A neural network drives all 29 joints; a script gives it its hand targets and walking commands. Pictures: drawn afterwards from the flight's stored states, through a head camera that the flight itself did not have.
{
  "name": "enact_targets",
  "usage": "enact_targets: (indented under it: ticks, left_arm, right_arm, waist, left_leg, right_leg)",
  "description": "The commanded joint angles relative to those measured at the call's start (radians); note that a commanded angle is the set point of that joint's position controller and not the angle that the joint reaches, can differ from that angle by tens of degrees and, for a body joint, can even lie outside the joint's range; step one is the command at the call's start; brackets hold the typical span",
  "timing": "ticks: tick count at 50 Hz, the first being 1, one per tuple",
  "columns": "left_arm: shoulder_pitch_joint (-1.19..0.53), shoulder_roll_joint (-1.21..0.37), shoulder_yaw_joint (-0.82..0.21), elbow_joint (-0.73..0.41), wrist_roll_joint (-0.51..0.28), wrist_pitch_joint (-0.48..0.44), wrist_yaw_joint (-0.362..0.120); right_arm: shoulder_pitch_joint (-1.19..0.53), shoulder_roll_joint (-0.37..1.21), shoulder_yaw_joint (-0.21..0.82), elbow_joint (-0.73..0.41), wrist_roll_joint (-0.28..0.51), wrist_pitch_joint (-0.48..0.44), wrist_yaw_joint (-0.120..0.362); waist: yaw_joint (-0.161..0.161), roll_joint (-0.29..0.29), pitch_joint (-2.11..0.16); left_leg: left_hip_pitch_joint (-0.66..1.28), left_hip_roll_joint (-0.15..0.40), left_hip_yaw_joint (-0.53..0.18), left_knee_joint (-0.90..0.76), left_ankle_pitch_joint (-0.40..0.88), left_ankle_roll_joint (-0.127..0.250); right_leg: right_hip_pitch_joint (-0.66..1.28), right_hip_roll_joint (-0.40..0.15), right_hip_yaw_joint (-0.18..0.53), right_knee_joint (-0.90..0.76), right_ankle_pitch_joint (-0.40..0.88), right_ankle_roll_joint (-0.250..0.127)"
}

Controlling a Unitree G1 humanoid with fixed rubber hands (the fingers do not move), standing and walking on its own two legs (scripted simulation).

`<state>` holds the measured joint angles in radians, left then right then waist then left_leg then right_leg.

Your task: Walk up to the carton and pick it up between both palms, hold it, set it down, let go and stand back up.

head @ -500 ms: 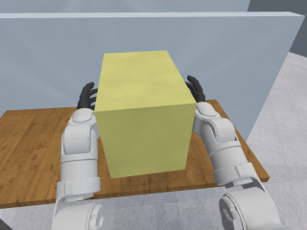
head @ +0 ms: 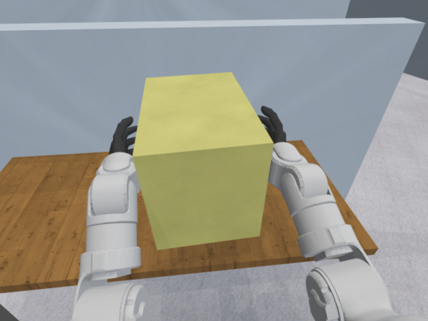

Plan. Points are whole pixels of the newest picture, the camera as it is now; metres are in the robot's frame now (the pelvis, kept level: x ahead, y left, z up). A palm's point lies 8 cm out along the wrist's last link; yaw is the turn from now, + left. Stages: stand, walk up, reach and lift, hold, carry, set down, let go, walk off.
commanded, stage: hold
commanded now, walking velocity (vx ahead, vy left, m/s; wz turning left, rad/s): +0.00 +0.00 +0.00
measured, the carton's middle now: (198, 151) +0.39 +0.01 +0.19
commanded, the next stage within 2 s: none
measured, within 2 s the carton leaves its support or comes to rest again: neither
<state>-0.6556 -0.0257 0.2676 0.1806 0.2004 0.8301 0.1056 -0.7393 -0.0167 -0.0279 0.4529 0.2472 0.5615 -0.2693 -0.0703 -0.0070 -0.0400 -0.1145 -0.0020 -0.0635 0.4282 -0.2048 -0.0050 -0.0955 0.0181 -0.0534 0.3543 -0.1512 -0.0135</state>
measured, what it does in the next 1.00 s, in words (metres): stands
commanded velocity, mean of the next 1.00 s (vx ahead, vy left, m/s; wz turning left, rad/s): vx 0.00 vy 0.00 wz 0.00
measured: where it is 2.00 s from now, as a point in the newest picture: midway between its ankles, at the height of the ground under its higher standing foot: outside the picture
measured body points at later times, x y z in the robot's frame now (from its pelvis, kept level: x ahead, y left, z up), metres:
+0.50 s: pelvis +0.00 +0.00 +0.00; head -0.05 +0.01 +0.45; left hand +0.37 +0.15 +0.20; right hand +0.38 -0.13 +0.21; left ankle +0.03 +0.12 -0.74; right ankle +0.03 -0.11 -0.74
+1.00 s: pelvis +0.00 +0.00 +0.00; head -0.05 +0.01 +0.45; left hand +0.37 +0.15 +0.20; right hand +0.38 -0.13 +0.21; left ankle +0.03 +0.12 -0.74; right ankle +0.03 -0.11 -0.74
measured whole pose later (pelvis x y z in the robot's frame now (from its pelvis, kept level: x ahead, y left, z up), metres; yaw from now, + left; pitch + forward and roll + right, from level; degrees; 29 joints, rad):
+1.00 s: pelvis +0.00 +0.00 +0.00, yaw +0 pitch -6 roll -1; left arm -0.63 -0.04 0.26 0.10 0.21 0.85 0.10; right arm -0.71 -0.02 -0.01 0.39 0.26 0.58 -0.28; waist -0.08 -0.01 -0.02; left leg -0.10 0.00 -0.07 0.43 -0.21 -0.01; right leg -0.08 0.02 -0.06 0.35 -0.15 -0.02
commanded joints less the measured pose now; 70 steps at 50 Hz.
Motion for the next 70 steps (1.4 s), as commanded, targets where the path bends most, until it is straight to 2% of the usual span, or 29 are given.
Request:
enact_targets:
  ticks: [1, 2, 6, 7, 12, 16, 21, 24, 27, 29, 33, 35, 37, 40, 42, 44, 46, 47, 48, 51, 54, 55, 57, 59, 62, 65, 67, 69, 70]
  left_arm:
    - [-1.014, -0.635, -0.607, -0.278, -0.217, -0.120, -0.167]
    - [-1.004, -0.636, -0.596, -0.280, -0.214, -0.121, -0.165]
    - [-1.027, -0.625, -0.611, -0.299, -0.229, -0.122, -0.163]
    - [-0.996, -0.638, -0.618, -0.301, -0.212, -0.113, -0.158]
    - [-0.985, -0.609, -0.586, -0.262, -0.196, -0.108, -0.174]
    - [-0.979, -0.634, -0.635, -0.368, -0.229, -0.119, -0.157]
    - [-0.926, -0.620, -0.576, -0.258, -0.179, -0.084, -0.182]
    - [-0.935, -0.636, -0.631, -0.352, -0.211, -0.096, -0.173]
    - [-0.938, -0.615, -0.612, -0.332, -0.203, -0.097, -0.172]
    - [-0.973, -0.602, -0.598, -0.320, -0.190, -0.097, -0.176]
    - [-0.950, -0.621, -0.603, -0.271, -0.200, -0.093, -0.179]
    - [-0.942, -0.644, -0.626, -0.345, -0.203, -0.096, -0.178]
    - [-0.911, -0.622, -0.593, -0.287, -0.175, -0.086, -0.178]
    - [-1.011, -0.616, -0.621, -0.371, -0.214, -0.107, -0.172]
    - [-0.956, -0.630, -0.649, -0.359, -0.227, -0.101, -0.169]
    - [-0.913, -0.622, -0.641, -0.327, -0.206, -0.092, -0.173]
    - [-0.911, -0.602, -0.596, -0.338, -0.191, -0.087, -0.185]
    - [-0.904, -0.601, -0.580, -0.265, -0.170, -0.079, -0.191]
    - [-0.921, -0.614, -0.601, -0.352, -0.187, -0.089, -0.191]
    - [-0.969, -0.606, -0.614, -0.328, -0.205, -0.092, -0.190]
    - [-0.938, -0.636, -0.663, -0.442, -0.225, -0.099, -0.168]
    - [-0.947, -0.601, -0.637, -0.394, -0.213, -0.096, -0.168]
    - [-0.901, -0.597, -0.593, -0.300, -0.177, -0.078, -0.185]
    - [-0.909, -0.605, -0.597, -0.304, -0.184, -0.079, -0.191]
    - [-0.974, -0.620, -0.604, -0.340, -0.189, -0.093, -0.183]
    - [-0.980, -0.617, -0.612, -0.271, -0.205, -0.096, -0.182]
    - [-0.915, -0.634, -0.600, -0.278, -0.191, -0.098, -0.191]
    - [-0.958, -0.607, -0.580, -0.267, -0.191, -0.105, -0.184]
    - [-0.906, -0.631, -0.594, -0.240, -0.196, -0.103, -0.185]
  right_arm:
    - [-1.021, 0.712, 0.426, -0.415, 0.156, -0.087, 0.121]
    - [-1.006, 0.709, 0.427, -0.410, 0.152, -0.083, 0.122]
    - [-1.007, 0.731, 0.441, -0.429, 0.160, -0.079, 0.115]
    - [-0.966, 0.695, 0.422, -0.390, 0.160, -0.076, 0.121]
    - [-0.962, 0.703, 0.422, -0.387, 0.142, -0.069, 0.109]
    - [-0.998, 0.721, 0.491, -0.505, 0.197, -0.083, 0.112]
    - [-0.951, 0.677, 0.421, -0.403, 0.145, -0.064, 0.109]
    - [-0.974, 0.706, 0.476, -0.494, 0.171, -0.075, 0.107]
    - [-0.968, 0.709, 0.461, -0.472, 0.169, -0.072, 0.107]
    - [-0.930, 0.695, 0.434, -0.396, 0.159, -0.051, 0.106]
    - [-0.978, 0.687, 0.431, -0.436, 0.139, -0.059, 0.111]
    - [-0.946, 0.696, 0.454, -0.466, 0.159, -0.071, 0.112]
    - [-0.972, 0.691, 0.450, -0.453, 0.163, -0.065, 0.110]
    - [-0.948, 0.709, 0.449, -0.444, 0.164, -0.067, 0.113]
    - [-0.978, 0.696, 0.469, -0.523, 0.173, -0.080, 0.110]
    - [-0.910, 0.682, 0.457, -0.453, 0.152, -0.062, 0.106]
    - [-0.926, 0.697, 0.476, -0.485, 0.164, -0.060, 0.103]
    - [-0.940, 0.665, 0.422, -0.432, 0.144, -0.060, 0.107]
    - [-0.935, 0.698, 0.457, -0.474, 0.156, -0.066, 0.107]
    - [-0.969, 0.690, 0.440, -0.465, 0.158, -0.066, 0.105]
    - [-0.982, 0.705, 0.506, -0.604, 0.197, -0.083, 0.102]
    - [-0.913, 0.692, 0.477, -0.489, 0.172, -0.059, 0.102]
    - [-0.937, 0.669, 0.440, -0.459, 0.144, -0.061, 0.105]
    - [-0.975, 0.682, 0.456, -0.502, 0.152, -0.072, 0.107]
    - [-0.935, 0.693, 0.411, -0.402, 0.128, -0.069, 0.118]
    - [-0.970, 0.666, 0.397, -0.400, 0.113, -0.074, 0.116]
    - [-0.941, 0.680, 0.420, -0.421, 0.123, -0.081, 0.113]
    - [-1.015, 0.696, 0.444, -0.434, 0.141, -0.082, 0.113]
    - [-1.018, 0.687, 0.440, -0.487, 0.142, -0.093, 0.109]
  waist:
    - [-0.013, 0.067, -0.585]
    - [0.006, 0.066, -0.577]
    - [-0.007, 0.057, -0.605]
    - [-0.005, 0.099, -0.567]
    - [-0.010, 0.055, -0.537]
    - [-0.003, 0.082, -0.674]
    - [-0.016, 0.060, -0.492]
    - [-0.024, 0.065, -0.617]
    - [0.000, 0.069, -0.592]
    - [-0.013, 0.071, -0.542]
    - [-0.017, 0.037, -0.533]
    - [-0.024, 0.073, -0.575]
    - [0.000, 0.056, -0.543]
    - [-0.018, 0.084, -0.595]
    - [-0.024, 0.089, -0.650]
    - [-0.027, 0.094, -0.572]
    - [-0.002, 0.038, -0.549]
    - [-0.022, 0.063, -0.504]
    - [-0.017, 0.058, -0.566]
    - [-0.024, 0.066, -0.577]
    - [-0.013, 0.093, -0.666]
    - [-0.013, 0.097, -0.568]
    - [-0.012, 0.068, -0.534]
    - [-0.007, 0.059, -0.560]
    - [-0.006, 0.081, -0.542]
    - [-0.033, 0.093, -0.546]
    - [-0.027, 0.063, -0.554]
    - [0.004, 0.054, -0.565]
    - [-0.009, 0.058, -0.558]
  left_leg:
    - [0.078, -0.045, 0.003, -0.059, 0.227, -0.010]
    - [0.068, -0.042, 0.002, -0.067, 0.233, -0.007]
    - [0.099, -0.045, 0.002, -0.048, 0.263, -0.003]
    - [0.120, -0.036, 0.001, -0.055, 0.293, -0.027]
    - [0.059, -0.046, 0.011, -0.070, 0.201, -0.009]
    - [0.125, -0.046, -0.002, -0.024, 0.375, -0.019]
    - [0.055, -0.044, 0.008, -0.077, 0.233, -0.014]
    - [0.097, -0.049, 0.004, -0.048, 0.322, -0.016]
    - [0.099, -0.052, 0.008, -0.053, 0.285, -0.006]
    - [0.088, -0.047, 0.003, -0.068, 0.245, -0.009]
    - [0.076, -0.040, 0.003, -0.077, 0.228, -0.005]
    - [0.113, -0.038, 0.000, -0.053, 0.321, -0.022]
    - [0.108, -0.041, 0.003, -0.056, 0.305, -0.010]
    - [0.122, -0.042, 0.004, -0.046, 0.313, -0.020]
    - [0.127, -0.044, -0.004, -0.033, 0.345, -0.028]
    - [0.116, -0.050, 0.005, -0.044, 0.307, -0.026]
    - [0.100, -0.046, 0.008, -0.054, 0.319, -0.005]
    - [0.071, -0.050, 0.014, -0.072, 0.235, -0.007]
    - [0.076, -0.046, 0.011, -0.062, 0.288, -0.010]
    - [0.083, -0.046, 0.001, -0.068, 0.259, -0.013]
    - [0.142, -0.049, -0.005, -0.022, 0.417, -0.024]
    - [0.116, -0.044, 0.001, -0.045, 0.331, -0.017]
    - [0.103, -0.043, 0.007, -0.065, 0.272, -0.008]
    - [0.075, -0.049, 0.019, -0.065, 0.245, -0.002]
    - [0.086, -0.040, 0.009, -0.075, 0.229, -0.010]
    - [0.078, -0.043, 0.014, -0.078, 0.180, -0.012]
    - [0.085, -0.045, 0.011, -0.072, 0.264, -0.018]
    - [0.061, -0.052, 0.012, -0.072, 0.232, 0.000]
    - [0.053, -0.052, 0.012, -0.069, 0.231, -0.004]
  right_leg:
    - [0.166, 0.040, 0.024, -0.036, 0.150, 0.067]
    - [0.165, 0.043, 0.023, -0.032, 0.152, 0.063]
    - [0.142, 0.039, 0.030, -0.037, 0.171, 0.066]
    - [0.122, 0.048, 0.015, -0.040, 0.144, 0.059]
    - [0.189, 0.032, 0.031, -0.036, 0.157, 0.069]
    - [0.196, 0.054, 0.022, -0.006, 0.303, 0.070]
    - [0.195, 0.040, 0.020, -0.039, 0.164, 0.068]
    - [0.231, 0.043, 0.023, -0.015, 0.284, 0.074]
    - [0.183, 0.043, 0.021, -0.026, 0.237, 0.078]
    - [0.177, 0.039, 0.026, -0.034, 0.191, 0.070]
    - [0.169, 0.044, 0.017, -0.036, 0.159, 0.068]
    - [0.185, 0.051, 0.013, -0.022, 0.215, 0.066]
    - [0.176, 0.049, 0.016, -0.031, 0.211, 0.068]
    - [0.169, 0.050, 0.012, -0.028, 0.181, 0.065]
    - [0.176, 0.049, 0.013, -0.022, 0.228, 0.072]
    - [0.167, 0.044, 0.021, -0.029, 0.230, 0.070]
    - [0.216, 0.049, 0.018, -0.027, 0.243, 0.075]
    - [0.198, 0.040, 0.023, -0.040, 0.188, 0.071]
    - [0.231, 0.041, 0.021, -0.021, 0.239, 0.071]
    - [0.202, 0.040, 0.022, -0.027, 0.212, 0.074]
    - [0.211, 0.058, 0.015, -0.010, 0.298, 0.072]
    - [0.179, 0.051, 0.020, -0.021, 0.230, 0.070]
    - [0.176, 0.044, 0.018, -0.039, 0.171, 0.069]
    - [0.219, 0.040, 0.021, -0.034, 0.178, 0.069]
    - [0.162, 0.039, 0.017, -0.029, 0.136, 0.062]
    - [0.154, 0.035, 0.016, -0.043, 0.105, 0.062]
    - [0.210, 0.036, 0.013, -0.023, 0.217, 0.067]
    - [0.200, 0.034, 0.028, -0.035, 0.173, 0.071]
    - [0.218, 0.032, 0.024, -0.020, 0.224, 0.074]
